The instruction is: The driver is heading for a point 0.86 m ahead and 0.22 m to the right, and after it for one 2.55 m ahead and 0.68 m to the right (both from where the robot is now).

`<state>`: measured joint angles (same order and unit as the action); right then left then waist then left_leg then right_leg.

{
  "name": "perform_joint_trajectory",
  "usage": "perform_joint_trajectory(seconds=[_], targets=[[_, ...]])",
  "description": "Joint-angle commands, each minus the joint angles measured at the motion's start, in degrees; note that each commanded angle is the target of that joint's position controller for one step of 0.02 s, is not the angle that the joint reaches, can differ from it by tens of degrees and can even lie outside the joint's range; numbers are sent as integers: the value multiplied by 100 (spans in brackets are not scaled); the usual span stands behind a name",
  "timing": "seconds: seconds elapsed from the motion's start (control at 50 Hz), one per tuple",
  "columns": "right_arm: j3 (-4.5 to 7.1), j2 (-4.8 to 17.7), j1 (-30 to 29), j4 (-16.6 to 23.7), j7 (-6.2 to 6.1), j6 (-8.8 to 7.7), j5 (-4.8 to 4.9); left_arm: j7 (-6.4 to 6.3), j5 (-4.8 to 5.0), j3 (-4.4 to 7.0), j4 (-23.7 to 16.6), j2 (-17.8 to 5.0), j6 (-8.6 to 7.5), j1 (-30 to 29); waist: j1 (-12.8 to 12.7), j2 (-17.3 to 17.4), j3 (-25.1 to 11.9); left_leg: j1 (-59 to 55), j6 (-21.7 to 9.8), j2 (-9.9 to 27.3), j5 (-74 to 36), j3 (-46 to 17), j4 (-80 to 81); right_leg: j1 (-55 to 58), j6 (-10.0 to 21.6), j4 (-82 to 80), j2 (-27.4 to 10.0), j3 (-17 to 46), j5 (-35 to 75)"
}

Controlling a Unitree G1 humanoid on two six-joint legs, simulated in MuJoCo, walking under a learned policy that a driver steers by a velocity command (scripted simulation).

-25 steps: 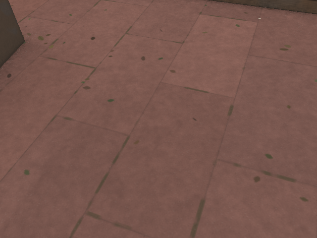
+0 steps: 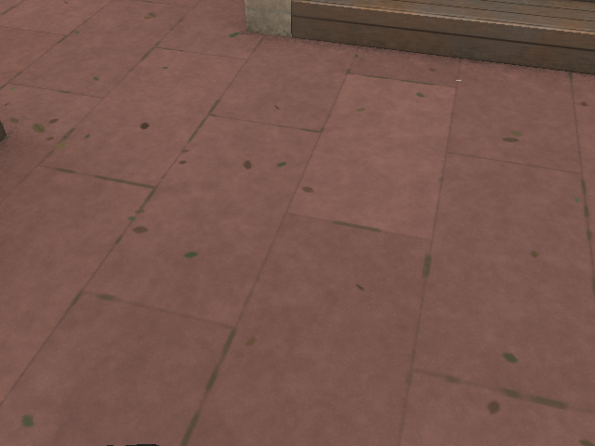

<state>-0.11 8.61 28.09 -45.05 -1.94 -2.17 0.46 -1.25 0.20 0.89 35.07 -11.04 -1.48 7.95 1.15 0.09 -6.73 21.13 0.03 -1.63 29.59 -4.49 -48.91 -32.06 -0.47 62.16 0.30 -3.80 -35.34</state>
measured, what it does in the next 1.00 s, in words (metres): walks ahead, turning right: right foot, then left foot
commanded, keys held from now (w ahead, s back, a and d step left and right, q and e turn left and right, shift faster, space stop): w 0.10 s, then w+e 0.90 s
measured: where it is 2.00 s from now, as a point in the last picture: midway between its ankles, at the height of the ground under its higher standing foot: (409, 292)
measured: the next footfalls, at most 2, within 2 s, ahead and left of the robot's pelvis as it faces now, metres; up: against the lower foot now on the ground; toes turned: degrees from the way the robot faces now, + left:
right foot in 0.04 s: +0.05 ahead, -0.08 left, +0.00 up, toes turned -2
left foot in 0.44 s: +0.40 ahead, +0.19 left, +0.00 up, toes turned -6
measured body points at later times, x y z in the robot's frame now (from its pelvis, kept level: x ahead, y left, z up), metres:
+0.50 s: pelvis +0.25 +0.08 +0.02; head +0.28 +0.09 +0.47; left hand +0.28 +0.35 -0.11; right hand +0.44 -0.18 -0.04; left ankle +0.36 +0.19 -0.70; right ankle +0.05 -0.06 -0.62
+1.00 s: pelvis +0.51 -0.02 +0.01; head +0.54 -0.05 +0.46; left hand +0.81 +0.11 -0.06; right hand +0.43 -0.30 -0.11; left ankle +0.38 +0.19 -0.64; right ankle +0.58 -0.13 -0.70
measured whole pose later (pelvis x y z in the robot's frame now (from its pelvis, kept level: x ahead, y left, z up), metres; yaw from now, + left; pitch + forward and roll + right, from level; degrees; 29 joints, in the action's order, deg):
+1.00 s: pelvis +0.51 -0.02 +0.01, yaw -26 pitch +1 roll +2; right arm 4.2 16.7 17.8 -45.9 -0.2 -3.4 0.8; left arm 2.7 1.6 3.5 34.5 -15.2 -1.3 5.2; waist 2.2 -1.0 3.3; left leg 4.8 2.6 5.9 29.3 8.6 -51.9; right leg -31.0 7.1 39.4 0.9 -3.1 -9.2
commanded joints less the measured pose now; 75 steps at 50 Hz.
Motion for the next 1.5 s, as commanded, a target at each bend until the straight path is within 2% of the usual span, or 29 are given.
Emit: perform_joint_trajectory(seconds=[0.02, 0.04, 0.06, 0.08, 0.12, 0.18, 0.24, 0.3, 0.38, 0.42, 0.44, 0.46, 0.5, 0.56, 0.68, 0.76, 0.86, 0.9, 0.94, 0.96, 0.98, 1.0, 1.02, 1.06, 1.16, 1.28, 1.42, 1.48, 1.5], targets=[[237, 999, -2049, 1161, -72, -243, 102, 3, -86, 271, 935, -374, 20, 3279, -1787, 225, -196, 2136, -370, 302, -3960, -441, -60, 4196, 663, -2869, 243, -247, 1436], [47, 336, -2159, 1273, 29, -257, 45, 57, 22, 309, 1179, -465, -41, 3684, -1778, -623, -332, 3029, -313, -189, -1249, -281, -2064, 5157, 1148, -3317, -527, 1202, 1557], [-35, 108, -1554, 1370, 117, -261, 165, 65, -92, 258, 689, -762, -135, 2653, -902, -849, -25, 4064, -203, -352, -808, -457, -3107, 4755, 1885, -4336, -1631, 3685, 331], [1, 310, -1059, 1348, 190, -276, 250, 13, -139, 291, 410, -874, -234, 1918, -545, -1061, 238, 4053, -103, -142, -1033, -575, -3828, 3819, 2458, -4922, -2253, 4831, -1122], [-9, 388, -1415, 1492, 286, -270, 99, 84, -18, 172, 447, -565, -342, 1367, -213, -407, 1239, 4241, -57, 219, -1352, -242, -4319, 2709, 2153, -5058, -1889, 3724, -493], [6, 565, -1705, 1425, 344, -286, 35, 141, 13, 51, 582, -244, -389, 1005, 73, -149, 1435, 3668, -3, 696, -1818, 54, -3227, 2006, 1697, -5164, -1230, 2385, 1247], [-80, 546, -2111, 1483, 419, -373, -79, 29, 61, 105, 691, -521, -463, 1124, -12, -39, 1154, 2908, 65, 902, -2774, 204, -1412, 1910, 1469, -5258, -992, 1567, 2235], [-86, 486, -2933, 1599, 447, -442, 129, -26, 196, 231, 780, -992, -484, 1619, -385, -167, 1066, 1195, 172, 549, -2938, 597, 648, 1708, 1313, -5691, -1034, 1373, 2580], [266, 1122, -2774, 1466, 472, -470, 208, 131, 128, 304, 814, -1249, -302, 1896, -306, -695, 1003, 452, 24, 247, -2687, 580, 1893, 2800, 1176, -4914, -1246, 1582, 3422], [514, 1551, -1230, 1107, 339, -488, 214, 142, -60, 273, 730, -1111, -231, 1794, 467, -774, 1, -1685, -303, 392, -2550, 444, 1855, 2272, 713, -2776, -767, 1193, 4355], [630, 2079, -193, 1030, 241, -431, 32, 146, -253, 101, 429, -522, -244, 1795, 719, 272, -1093, -3462, -569, 1766, -1872, -1001, 1646, 1004, 505, -767, -357, 966, 2515], [661, 2361, -87, 1013, 297, -442, -225, 115, 90, -42, 233, 132, -338, 2483, 252, 2277, -1795, -4432, -1358, 2804, -448, -3857, 2945, -574, 272, 1025, 303, 1120, 426], [485, 1441, -887, 1135, 239, -461, -85, 117, 284, 255, 129, -900, -339, 1451, 298, 1031, -472, -2907, -1070, 2581, 556, -3030, 3398, -1350, 241, 2078, -306, 1173, 1393], [406, 1079, -1404, 976, 216, -444, -168, 152, 258, 301, 101, -772, -255, 1176, -124, 829, 215, -1404, -912, 1882, -1271, -1071, 3550, -794, 173, 1560, -740, 1112, 2249], [493, 1107, -1382, 560, 134, -575, -167, 144, 142, 322, 60, -634, 16, 602, -152, 414, 983, -1049, -1017, 1798, -2316, 381, 4054, -1260, -21, 568, -849, 1115, 2844], [604, 1502, -1385, 453, 115, -522, -138, 387, 115, 248, -110, -540, -41, -176, 16, 153, 1222, -1099, -967, 1753, -2658, 1065, 4131, -916, 108, -988, -836, 673, 3675], [724, 1802, -979, 237, 143, -331, 71, 515, 145, 213, -462, -537, -79, -954, 301, 17, 1334, -2267, -885, 1999, -3349, 1317, 3898, -885, 432, -2224, -647, 172, 3191], [768, 1931, -959, 165, 154, -244, 127, 515, 137, 338, -533, -814, -28, -798, 128, 292, 1055, -2664, -775, 1935, -5313, 1587, 3193, -348, 646, -2432, -235, -190, 2585], [772, 2057, -1163, 184, 171, -109, 235, 443, 130, 589, -235, -1194, 68, 564, -698, 406, 264, -2319, -585, 1646, -6720, 1940, 1277, 1588, 953, -2811, 382, -524, 2451], [679, 1816, -1156, 306, 135, -133, 150, 333, 137, 809, 37, -1652, 120, 1670, -1175, 131, -288, -899, -290, 1381, -5500, 1909, -379, 3539, 1214, -2835, 209, 150, 2721], [398, 879, -891, 696, 153, -229, -163, 266, 190, 880, 81, -2322, 62, 1651, -516, -1507, -488, 1775, 155, 245, -61, 1581, -2609, 5222, 2101, -3510, -1360, 3383, 2097], [359, 1110, -1207, 862, 212, -479, 0, 293, 108, 767, -118, -2024, -103, 1821, -775, -1073, -1688, 2488, 171, -101, 338, -46, -3577, 5742, 2669, -4619, -2057, 5670, 1147], [417, 1397, -1729, 997, 231, -600, 202, 281, 29, 662, -39, -1611, -191, 1630, -837, -584, -1078, 2887, 41, 228, -251, -268, -3543, 5349, 2248, -4778, -1968, 4982, 1345], [388, 1390, -1880, 928, 148, -672, 35, 268, 85, 544, -170, -1254, -252, 806, -298, 173, -38, 2433, -79, 737, -1198, -206, -2524, 3593, 1823, -4712, -1490, 3548, 2243], [426, 1216, -1883, 859, 175, -336, -229, 196, 63, 498, -66, -1252, -338, 820, -1, -22, 439, 1730, 260, 772, -1884, 1, -1297, 2159, 1766, -5014, -955, 2285, 4061], [369, 1044, -3195, 1106, 172, -390, -61, 47, 97, 518, 166, -1370, -265, 1230, -471, -549, 692, 1307, 367, 317, -3670, 170, 1113, 1744, 1267, -4842, -483, 1879, 3303], [425, 1153, -3404, 1189, 456, -519, 21, -12, 64, 539, 519, -1303, -149, 1568, -628, -774, 797, 1338, -179, 297, -2963, 296, 2056, 3158, 1186, -4108, -1125, 2251, 4007], [622, 1542, -1851, 852, 417, -553, -61, 2, 19, 484, 430, -1193, -142, 1263, 147, -628, -224, -958, -840, 234, -3027, 373, 2178, 2956, 865, -2235, -674, 1648, 6353], [701, 1936, -874, 765, 419, -545, -118, -11, -134, 371, 314, -942, -189, 1522, 344, 356, -1210, -2921, -1472, 1306, -3677, -1185, 1854, 1622, 604, -373, -163, 1305, 4516]])
Velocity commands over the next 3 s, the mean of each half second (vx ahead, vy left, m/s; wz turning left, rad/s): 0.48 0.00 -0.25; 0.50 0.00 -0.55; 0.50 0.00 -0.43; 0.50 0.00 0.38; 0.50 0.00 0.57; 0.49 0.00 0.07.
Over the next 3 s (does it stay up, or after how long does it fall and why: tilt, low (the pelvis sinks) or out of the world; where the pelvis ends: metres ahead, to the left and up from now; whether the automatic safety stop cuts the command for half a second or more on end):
stays up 1.54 -0.37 0.03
